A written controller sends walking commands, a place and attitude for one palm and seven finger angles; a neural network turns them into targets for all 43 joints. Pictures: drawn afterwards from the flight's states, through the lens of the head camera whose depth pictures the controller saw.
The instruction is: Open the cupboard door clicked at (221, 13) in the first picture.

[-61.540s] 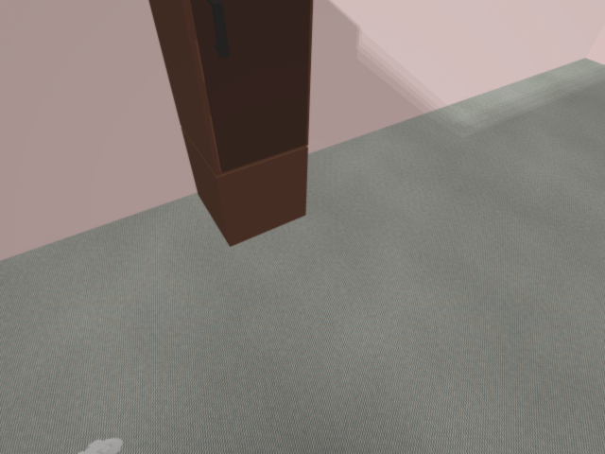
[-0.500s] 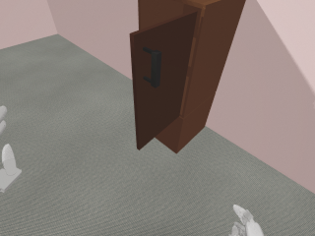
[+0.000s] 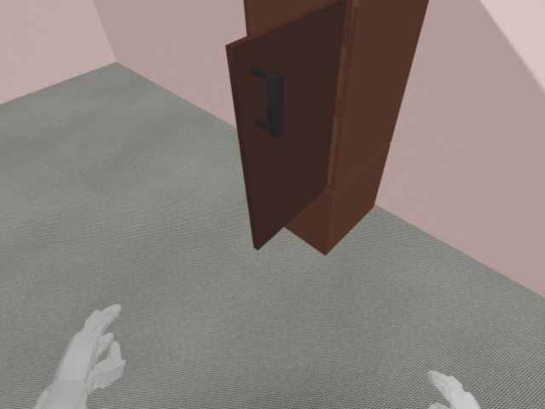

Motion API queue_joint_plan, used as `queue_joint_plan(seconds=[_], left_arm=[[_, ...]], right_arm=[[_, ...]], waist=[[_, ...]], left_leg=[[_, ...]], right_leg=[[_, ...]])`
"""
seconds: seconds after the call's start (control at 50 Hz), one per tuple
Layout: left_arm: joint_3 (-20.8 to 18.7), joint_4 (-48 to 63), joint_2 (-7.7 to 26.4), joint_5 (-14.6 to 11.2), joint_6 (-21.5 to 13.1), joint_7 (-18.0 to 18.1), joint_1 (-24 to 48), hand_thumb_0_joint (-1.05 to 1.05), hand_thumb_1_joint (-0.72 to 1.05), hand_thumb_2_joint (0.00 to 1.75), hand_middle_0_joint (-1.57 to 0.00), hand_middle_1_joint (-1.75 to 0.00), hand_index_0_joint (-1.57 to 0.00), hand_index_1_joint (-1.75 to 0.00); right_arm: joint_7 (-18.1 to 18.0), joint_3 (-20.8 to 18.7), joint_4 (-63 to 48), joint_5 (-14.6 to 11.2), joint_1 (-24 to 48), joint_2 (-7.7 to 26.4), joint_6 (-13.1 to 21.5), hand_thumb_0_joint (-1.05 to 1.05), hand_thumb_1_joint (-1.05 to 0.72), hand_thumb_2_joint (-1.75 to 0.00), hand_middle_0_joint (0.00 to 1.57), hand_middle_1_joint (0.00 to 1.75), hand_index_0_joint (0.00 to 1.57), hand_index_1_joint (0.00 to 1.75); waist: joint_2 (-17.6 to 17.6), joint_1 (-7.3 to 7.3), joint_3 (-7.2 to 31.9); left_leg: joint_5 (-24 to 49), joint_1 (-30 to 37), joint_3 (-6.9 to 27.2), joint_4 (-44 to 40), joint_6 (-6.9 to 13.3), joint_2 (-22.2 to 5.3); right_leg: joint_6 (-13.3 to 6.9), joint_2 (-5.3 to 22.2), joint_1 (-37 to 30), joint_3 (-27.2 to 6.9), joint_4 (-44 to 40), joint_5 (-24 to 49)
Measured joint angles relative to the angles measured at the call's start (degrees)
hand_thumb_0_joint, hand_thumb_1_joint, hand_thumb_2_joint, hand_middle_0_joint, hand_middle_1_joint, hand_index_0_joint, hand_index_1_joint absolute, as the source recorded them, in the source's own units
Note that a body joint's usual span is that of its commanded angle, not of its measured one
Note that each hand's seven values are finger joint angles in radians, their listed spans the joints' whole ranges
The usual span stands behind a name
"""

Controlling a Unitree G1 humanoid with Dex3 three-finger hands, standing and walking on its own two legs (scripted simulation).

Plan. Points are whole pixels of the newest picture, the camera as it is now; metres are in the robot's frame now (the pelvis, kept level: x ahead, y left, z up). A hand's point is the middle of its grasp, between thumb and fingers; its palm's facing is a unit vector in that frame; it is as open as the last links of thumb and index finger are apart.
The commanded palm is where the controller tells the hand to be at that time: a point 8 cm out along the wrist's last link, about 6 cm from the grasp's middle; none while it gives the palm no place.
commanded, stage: let the arm hang, fingers relaxed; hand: left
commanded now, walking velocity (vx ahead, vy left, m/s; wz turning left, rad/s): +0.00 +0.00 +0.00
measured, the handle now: (267, 103) +0.63 +0.04 +0.14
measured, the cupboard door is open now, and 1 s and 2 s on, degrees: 92 92 92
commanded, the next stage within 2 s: look to check the result in 0.94 s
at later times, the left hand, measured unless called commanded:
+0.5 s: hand out of the picture -0.07 +0.18 -0.15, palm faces +0.05 -0.96 -0.27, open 7.4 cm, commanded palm none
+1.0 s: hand out of the picture +0.08 +0.13 -0.16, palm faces +0.03 -0.98 -0.21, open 7.3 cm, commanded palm none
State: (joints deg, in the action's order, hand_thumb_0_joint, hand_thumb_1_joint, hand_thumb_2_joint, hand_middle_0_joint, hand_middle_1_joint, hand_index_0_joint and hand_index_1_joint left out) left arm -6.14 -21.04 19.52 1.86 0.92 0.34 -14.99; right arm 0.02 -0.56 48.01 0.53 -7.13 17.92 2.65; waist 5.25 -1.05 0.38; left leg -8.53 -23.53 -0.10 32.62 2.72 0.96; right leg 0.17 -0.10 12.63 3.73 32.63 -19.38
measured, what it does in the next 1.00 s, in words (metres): shifts its weight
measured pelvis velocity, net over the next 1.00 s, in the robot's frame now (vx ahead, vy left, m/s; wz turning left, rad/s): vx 0.04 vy -0.05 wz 0.00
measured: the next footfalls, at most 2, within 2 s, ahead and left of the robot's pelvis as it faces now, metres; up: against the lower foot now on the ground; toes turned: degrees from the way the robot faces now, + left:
none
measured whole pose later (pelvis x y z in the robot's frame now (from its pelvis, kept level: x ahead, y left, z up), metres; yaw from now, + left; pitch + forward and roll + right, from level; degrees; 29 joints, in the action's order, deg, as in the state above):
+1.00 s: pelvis +0.04 -0.05 +0.01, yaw +0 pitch -3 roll +0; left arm -1.0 -64.6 9.2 0.1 -0.5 2.1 -12.5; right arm -2.2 -0.3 65.9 0.9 -13.0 10.5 -1.0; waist 0.3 -1.4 -2.8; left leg -8.7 -13.2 1.1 24.5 -1.0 -0.5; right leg -3.0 -2.1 1.4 4.3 22.3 -18.5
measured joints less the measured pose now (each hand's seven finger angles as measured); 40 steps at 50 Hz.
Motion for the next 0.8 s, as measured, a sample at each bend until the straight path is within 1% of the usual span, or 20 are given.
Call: queue_joint_plan(seconds=[0.06, 0.12, 0.16, 0.22, 0.3, 0.38, 0.46, 0.54, 0.64, 0.8], left_arm=[[3.7, -13.6, -3.1, 0.0, 2.2, -0.9, 0.0, 0.01, 0.91, 0.90, -0.20, -0.30, -0.19, -0.30], [6.1, -23.4, -6.0, -0.3, 2.9, -1.0, -1.1, 0.01, 0.91, 0.90, -0.20, -0.30, -0.20, -0.30], [7.1, -28.6, -7.7, -0.7, 3.0, -1.0, -1.9, 0.02, 0.91, 0.90, -0.20, -0.30, -0.20, -0.30], [7.3, -34.7, -9.2, -1.1, 2.7, -0.9, -3.3, 0.02, 0.92, 0.90, -0.20, -0.30, -0.20, -0.30], [6.6, -39.9, -9.9, -1.3, 1.5, -0.8, -5.6, 0.02, 0.92, 0.90, -0.21, -0.30, -0.20, -0.30], [5.8, -43.7, -9.3, -1.4, 0.6, -0.1, -7.8, 0.01, 0.91, 0.90, -0.21, -0.30, -0.20, -0.30], [5.3, -46.2, -8.3, -1.4, 0.2, 0.6, -8.6, 0.01, 0.91, 0.90, -0.20, -0.30, -0.20, -0.30], [5.1, -47.0, -7.6, -1.5, 0.0, 1.1, -7.7, 0.01, 0.91, 0.90, -0.20, -0.30, -0.20, -0.30], [5.2, -46.2, -7.8, -1.6, -0.6, 1.4, -4.8, 0.01, 0.91, 0.90, -0.20, -0.30, -0.19, -0.30], [5.5, -44.1, -9.6, -1.7, -1.5, 1.4, 0.7, 0.01, 0.91, 0.90, -0.20, -0.30, -0.19, -0.30]], right_arm=[[0.2, 0.0, 2.3, 0.4, -1.2, -0.4, -1.7, 0.01, -0.90, -0.90, 0.20, 0.30, 0.20, 0.30], [0.1, 0.1, 4.8, 0.8, -3.7, -1.3, -3.3, 0.01, -0.91, -0.90, 0.20, 0.30, 0.20, 0.30], [-0.1, 0.2, 6.8, 0.9, -5.5, -2.2, -4.2, 0.01, -0.91, -0.90, 0.20, 0.30, 0.20, 0.30], [-0.5, 0.3, 9.7, 0.9, -7.9, -3.6, -5.0, 0.01, -0.91, -0.90, 0.20, 0.30, 0.20, 0.30], [-1.0, 0.3, 12.7, 0.6, -9.9, -5.2, -5.4, 0.01, -0.91, -0.90, 0.20, 0.30, 0.20, 0.30], [-1.3, 0.0, 14.4, 0.3, -9.9, -6.5, -5.3, 0.01, -0.91, -0.90, 0.20, 0.30, 0.20, 0.30], [-1.4, -0.2, 15.1, 0.1, -8.6, -7.3, -4.9, 0.01, -0.91, -0.90, 0.20, 0.30, 0.20, 0.30], [-1.4, -0.2, 15.6, 0.1, -7.2, -7.8, -4.6, 0.01, -0.91, -0.90, 0.20, 0.30, 0.20, 0.30], [-1.5, -0.2, 16.7, 0.3, -6.5, -7.2, -4.3, 0.01, -0.92, -0.90, 0.20, 0.30, 0.20, 0.30], [-1.7, 0.1, 17.8, 0.4, -5.8, -6.7, -3.8, 0.01, -0.91, -0.90, 0.20, 0.30, 0.20, 0.30]], waist=[[-2.1, -1.13, -1.3], [-4.9, -1.40, -2.8], [-6.5, -1.16, -3.6], [-7.7, -0.31, -4.4], [-6.9, 0.96, -4.7], [-4.8, 1.37, -4.5], [-2.9, 1.08, -4.0], [-1.7, 0.77, -3.3], [-1.7, 0.56, -2.6], [-3.5, 0.08, -2.6]], left_leg=[[-0.2, 0.5, 0.0, 0.3, -0.2, 0.2], [-0.5, 1.2, 0.6, 0.6, -0.7, 0.1], [-0.6, 1.7, 0.9, 0.3, -0.8, 0.0], [0.4, 2.4, 1.3, -1.9, -0.9, 0.1], [2.4, 3.7, 1.8, -5.8, -1.1, 0.5], [3.1, 5.1, 1.9, -7.6, -1.3, 0.5], [2.7, 6.4, 1.6, -7.7, -1.6, 0.1], [1.7, 7.3, 1.3, -7.0, -1.9, -0.2], [0.9, 8.4, 1.0, -7.0, -2.2, -0.2], [0.7, 9.7, 0.9, -8.2, -2.9, -0.5]], right_leg=[[-0.4, 0.2, -0.2, 0.0, 1.1, -0.8], [-0.9, 0.0, -1.3, 0.6, 0.9, -1.0], [-1.1, -0.2, -2.0, 0.9, 0.1, -0.9], [-1.2, -0.2, -2.8, 1.3, -2.0, 0.1], [-1.3, 0.0, -3.8, 1.7, -5.2, 1.6], [-1.4, -0.1, -5.3, 1.8, -7.1, 2.3], [-1.6, -0.4, -6.7, 1.5, -7.7, 2.2], [-1.8, -0.7, -7.6, 1.1, -7.5, 1.6], [-2.1, -0.6, -8.5, 0.7, -7.1, 0.7], [-2.6, -1.0, -9.6, 0.5, -8.3, 0.6]])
